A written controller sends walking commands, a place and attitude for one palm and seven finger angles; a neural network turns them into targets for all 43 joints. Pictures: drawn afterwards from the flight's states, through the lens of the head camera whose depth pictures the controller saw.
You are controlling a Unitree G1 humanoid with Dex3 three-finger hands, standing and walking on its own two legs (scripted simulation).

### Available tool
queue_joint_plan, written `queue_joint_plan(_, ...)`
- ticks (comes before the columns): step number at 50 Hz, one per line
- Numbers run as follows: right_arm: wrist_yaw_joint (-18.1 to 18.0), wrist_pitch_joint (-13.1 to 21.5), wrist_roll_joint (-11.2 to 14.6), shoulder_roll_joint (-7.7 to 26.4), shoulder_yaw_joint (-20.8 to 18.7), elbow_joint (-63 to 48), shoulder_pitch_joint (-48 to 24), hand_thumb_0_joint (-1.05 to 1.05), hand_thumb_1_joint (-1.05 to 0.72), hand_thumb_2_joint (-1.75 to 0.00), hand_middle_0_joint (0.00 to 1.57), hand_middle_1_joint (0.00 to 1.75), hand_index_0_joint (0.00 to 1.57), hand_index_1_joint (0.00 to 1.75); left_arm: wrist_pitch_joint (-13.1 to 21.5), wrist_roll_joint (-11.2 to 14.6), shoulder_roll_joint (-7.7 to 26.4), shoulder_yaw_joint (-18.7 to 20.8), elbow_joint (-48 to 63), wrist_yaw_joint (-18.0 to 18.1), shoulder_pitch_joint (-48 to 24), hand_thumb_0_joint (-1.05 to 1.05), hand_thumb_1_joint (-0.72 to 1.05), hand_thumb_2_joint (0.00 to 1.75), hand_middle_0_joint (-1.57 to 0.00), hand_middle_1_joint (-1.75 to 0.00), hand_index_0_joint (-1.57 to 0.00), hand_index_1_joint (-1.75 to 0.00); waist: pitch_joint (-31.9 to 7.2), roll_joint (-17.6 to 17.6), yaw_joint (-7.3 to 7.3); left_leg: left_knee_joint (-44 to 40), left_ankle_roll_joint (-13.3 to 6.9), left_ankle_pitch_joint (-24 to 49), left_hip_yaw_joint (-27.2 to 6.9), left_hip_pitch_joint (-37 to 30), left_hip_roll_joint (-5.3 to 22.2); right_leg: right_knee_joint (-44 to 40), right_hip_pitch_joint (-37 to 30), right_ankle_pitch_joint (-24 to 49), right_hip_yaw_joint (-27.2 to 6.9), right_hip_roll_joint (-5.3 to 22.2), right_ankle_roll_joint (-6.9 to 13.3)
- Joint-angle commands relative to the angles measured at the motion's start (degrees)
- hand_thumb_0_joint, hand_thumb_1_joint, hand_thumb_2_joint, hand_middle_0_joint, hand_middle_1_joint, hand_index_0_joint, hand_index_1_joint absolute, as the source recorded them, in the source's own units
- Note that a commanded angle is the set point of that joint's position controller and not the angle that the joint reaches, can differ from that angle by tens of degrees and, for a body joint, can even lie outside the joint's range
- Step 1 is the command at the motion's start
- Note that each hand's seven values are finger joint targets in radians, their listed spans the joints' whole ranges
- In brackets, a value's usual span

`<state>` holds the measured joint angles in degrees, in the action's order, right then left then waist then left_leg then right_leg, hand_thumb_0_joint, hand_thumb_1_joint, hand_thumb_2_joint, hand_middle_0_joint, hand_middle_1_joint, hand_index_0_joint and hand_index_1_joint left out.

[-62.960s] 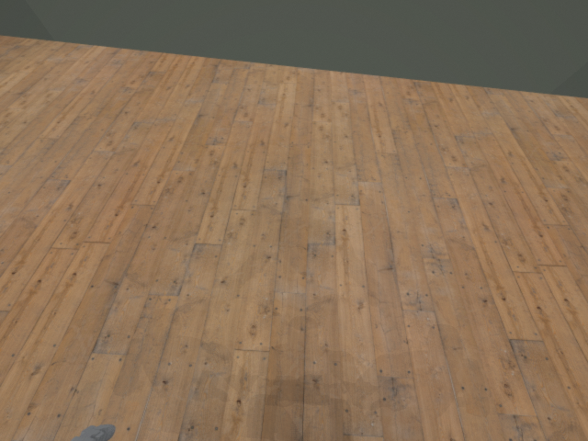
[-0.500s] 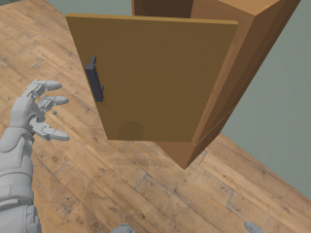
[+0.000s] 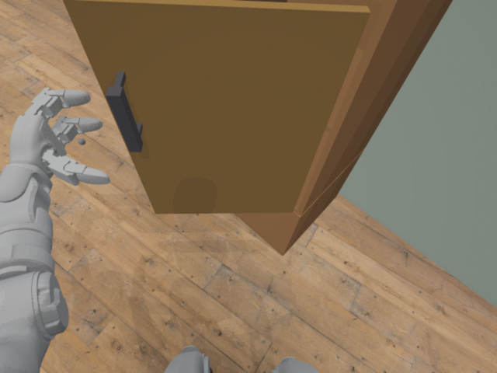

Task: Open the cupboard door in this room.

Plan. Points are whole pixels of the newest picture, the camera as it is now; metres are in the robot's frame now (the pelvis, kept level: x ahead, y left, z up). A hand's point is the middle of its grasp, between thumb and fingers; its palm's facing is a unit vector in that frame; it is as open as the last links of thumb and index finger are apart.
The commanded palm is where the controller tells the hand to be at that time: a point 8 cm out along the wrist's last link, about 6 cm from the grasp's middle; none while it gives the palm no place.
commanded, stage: move the hooked fingers beside the handle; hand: left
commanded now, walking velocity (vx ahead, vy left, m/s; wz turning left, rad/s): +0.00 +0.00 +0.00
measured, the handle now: (128, 113) +0.52 +0.19 +0.08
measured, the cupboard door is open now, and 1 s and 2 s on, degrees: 45 45 45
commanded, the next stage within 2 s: slide the fingers in behind the handle in 0.98 s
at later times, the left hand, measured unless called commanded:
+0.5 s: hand (86, 131) +0.47 +0.25 +0.10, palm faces +0.03 -1.00 -0.01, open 13.9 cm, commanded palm +0.45 +0.29 +0.09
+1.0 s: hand (90, 130) +0.48 +0.24 +0.09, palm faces +0.01 -1.00 -0.01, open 14.0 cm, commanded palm +0.46 +0.29 +0.09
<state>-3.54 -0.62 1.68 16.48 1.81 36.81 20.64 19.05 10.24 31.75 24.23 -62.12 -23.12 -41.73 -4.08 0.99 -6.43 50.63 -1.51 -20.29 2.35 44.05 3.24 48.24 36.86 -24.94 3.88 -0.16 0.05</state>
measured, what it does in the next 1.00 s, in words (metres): stands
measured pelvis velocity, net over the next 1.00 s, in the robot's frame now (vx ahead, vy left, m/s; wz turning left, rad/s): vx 0.00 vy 0.00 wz -0.02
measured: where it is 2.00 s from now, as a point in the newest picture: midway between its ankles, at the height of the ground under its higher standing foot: outside the picture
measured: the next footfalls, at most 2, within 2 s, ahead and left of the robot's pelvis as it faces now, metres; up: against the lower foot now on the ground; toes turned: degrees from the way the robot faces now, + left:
none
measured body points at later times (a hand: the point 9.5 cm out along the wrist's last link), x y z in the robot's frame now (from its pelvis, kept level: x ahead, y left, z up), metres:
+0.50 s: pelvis +0.01 -0.01 +0.00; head +0.10 +0.01 +0.44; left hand +0.46 +0.30 +0.10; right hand +0.01 -0.28 -0.11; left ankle +0.04 +0.10 -0.69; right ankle -0.02 -0.12 -0.69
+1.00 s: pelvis +0.00 +0.00 -0.01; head +0.10 +0.02 +0.43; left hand +0.47 +0.30 +0.09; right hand +0.04 -0.27 -0.11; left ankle +0.04 +0.10 -0.69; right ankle -0.02 -0.12 -0.69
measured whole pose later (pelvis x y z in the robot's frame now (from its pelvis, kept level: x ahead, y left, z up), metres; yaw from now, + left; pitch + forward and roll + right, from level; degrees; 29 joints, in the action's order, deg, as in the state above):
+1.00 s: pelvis +0.00 +0.00 -0.01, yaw -1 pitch +16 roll -3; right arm -2.7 -3.5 1.4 16.3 2.1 35.2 20.8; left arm 19.4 8.6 33.6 24.8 -65.1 -22.5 -46.6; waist -5.0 1.0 -7.6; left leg 54.2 -1.6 -22.0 2.1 48.7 4.0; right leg 50.7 41.1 -26.0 3.7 -0.9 -0.1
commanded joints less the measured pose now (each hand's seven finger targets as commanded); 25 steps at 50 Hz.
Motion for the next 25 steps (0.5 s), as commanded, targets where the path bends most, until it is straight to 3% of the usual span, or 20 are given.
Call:
queue_joint_plan(1, -0.8, 1.0, 0.2, 10.3, -4.0, -3.5, 6.8, 0.0, -0.9, -0.9, 0.2, 0.3, 0.2, 0.3, 4.2, 0.4, 17.9, 1.9, 10.5, -0.3, -28.1, 0.0, -0.5, 0.3, -0.3, -1.2, -0.3, -1.2, -21.8, 5.1, -1.88, -4.1, -0.9, 13.7, -4.8, -21.4, -1.4, -6.3, 3.1, 14.2, -2.2, -2.0, 0.7)
queue_joint_plan(3, -0.6, 0.7, -0.1, 10.4, -4.1, -3.3, 7.8, 0.0, -0.9, -0.9, 0.2, 0.3, 0.2, 0.3, 4.6, 0.2, 19.3, 3.4, 10.5, -0.4, -27.8, 0.0, -0.5, 0.3, -0.3, -1.2, -0.3, -1.2, -25.5, 7.4, -1.08, -3.3, -0.8, 16.6, -4.7, -23.5, -1.4, -5.5, 2.6, 16.2, -2.3, -2.3, 0.8)
queue_joint_plan(7, -0.5, -0.1, -0.1, 10.3, -4.0, -3.0, 8.7, 0.0, -0.9, -0.9, 0.2, 0.3, 0.2, 0.3, 3.5, -0.1, 17.9, 1.8, 6.7, -0.2, -29.7, 0.0, -0.5, 0.3, -0.3, -1.2, -0.3, -1.2, -21.8, 5.3, -2.51, -2.7, -1.1, 15.3, -4.9, -20.8, -1.3, -5.5, 4.8, 14.9, -1.9, -2.5, 0.8)
queue_joint_plan(9, -0.5, -0.4, -0.1, 10.8, -3.9, -2.9, 9.2, 0.0, -0.9, -0.9, 0.2, 0.3, 0.2, 0.3, 3.0, -0.7, 20.0, 2.4, 6.1, 0.1, -31.8, 0.0, -0.5, 0.3, -0.3, -1.2, -0.3, -1.2, -22.4, 5.5, -2.67, -2.5, -1.0, 13.9, -4.7, -19.2, -1.2, -5.4, 4.9, 14.2, -2.4, -2.5, 0.5)
queue_joint_plan(13, 0.0, -1.1, -0.5, 10.5, -4.2, -4.3, 10.2, 0.0, -0.9, -0.9, 0.2, 0.3, 0.2, 0.3, 3.9, -1.2, 22.5, 5.5, 8.3, 0.2, -26.1, 0.0, -0.5, 0.3, -0.3, -1.2, -0.3, -1.2, -28.4, 7.0, -0.25, -1.9, -1.0, 19.2, -4.0, -21.0, -1.5, -4.2, 0.7, 19.3, -2.5, -2.7, 0.7)
queue_joint_plan(17, 0.3, -1.8, -0.3, 10.0, -4.5, -5.2, 9.9, 0.0, -0.9, -0.9, 0.2, 0.3, 0.2, 0.3, 4.3, 0.1, 20.8, 5.4, 11.3, -0.6, -24.2, 0.0, -0.5, 0.3, -0.3, -1.2, -0.3, -1.2, -27.4, 6.4, -0.18, -1.8, -1.3, 20.4, -3.3, -20.9, -1.5, -4.5, -0.5, 21.7, -2.4, -3.1, 0.7)
queue_joint_plan(19, 0.2, -2.1, -0.1, 10.4, -4.6, -5.3, 9.5, 0.0, -0.9, -0.9, 0.2, 0.3, 0.2, 0.3, 3.8, 0.4, 23.1, 7.4, 10.5, -0.9, -22.2, 0.0, -0.5, 0.3, -0.3, -1.2, -0.3, -1.2, -26.3, 4.8, 0.24, -2.3, -1.3, 18.8, -3.1, -19.0, -1.6, -5.0, -2.0, 21.6, -2.7, -3.1, 0.4)
queue_joint_plan(21, 0.1, -2.2, 0.2, 10.0, -4.5, -5.5, 9.1, 0.0, -0.9, -0.9, 0.2, 0.3, 0.2, 0.3, 3.5, 0.6, 21.4, 6.2, 10.5, -1.2, -22.0, 0.0, -0.5, 0.3, -0.3, -1.2, -0.3, -1.2, -24.3, 4.2, -0.33, -2.5, -1.6, 17.6, -2.5, -17.9, -1.8, -5.6, -2.0, 21.7, -3.0, -3.0, 0.1)
queue_joint_plan(23, -0.1, -2.2, 0.1, 10.3, -4.5, -5.5, 9.2, 0.0, -0.9, -0.9, 0.2, 0.3, 0.2, 0.3, 4.0, 0.4, 23.7, 7.6, 11.7, -1.5, -22.2, 0.0, -0.5, 0.3, -0.3, -1.2, -0.3, -1.2, -24.8, 6.1, 0.03, -2.5, -1.5, 18.5, -2.6, -19.2, -1.7, -5.2, -1.9, 22.0, -2.9, -3.1, 0.4)
queue_joint_plan(25, 0.0, -2.2, 0.3, 9.8, -4.5, -5.4, 8.7, 0.0, -0.9, -0.9, 0.2, 0.3, 0.2, 0.3, 4.4, 0.6, 20.7, 5.1, 12.5, -1.8, -23.0, 0.0, -0.5, 0.3, -0.3, -1.2, -0.3, -1.2, -23.9, 6.3, -0.92, -2.5, -1.5, 18.6, -3.0, -20.6, -1.6, -5.5, 0.0, 21.1, -2.7, -3.2, 0.4)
